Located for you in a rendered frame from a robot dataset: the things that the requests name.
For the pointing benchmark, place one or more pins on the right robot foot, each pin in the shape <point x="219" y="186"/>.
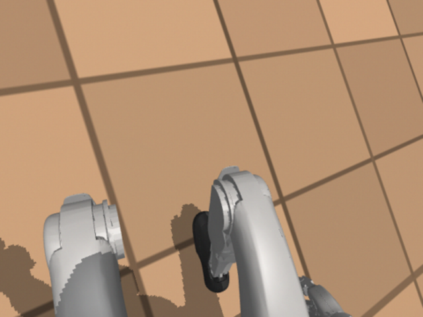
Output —
<point x="202" y="245"/>

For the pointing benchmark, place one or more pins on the right robot hand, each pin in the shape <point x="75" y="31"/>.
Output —
<point x="321" y="303"/>

